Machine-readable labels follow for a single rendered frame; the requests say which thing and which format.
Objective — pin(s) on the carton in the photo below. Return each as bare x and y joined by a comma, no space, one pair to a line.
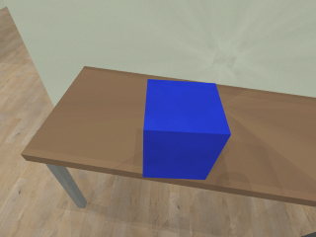
184,131

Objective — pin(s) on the table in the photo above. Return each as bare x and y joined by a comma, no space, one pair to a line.
98,125

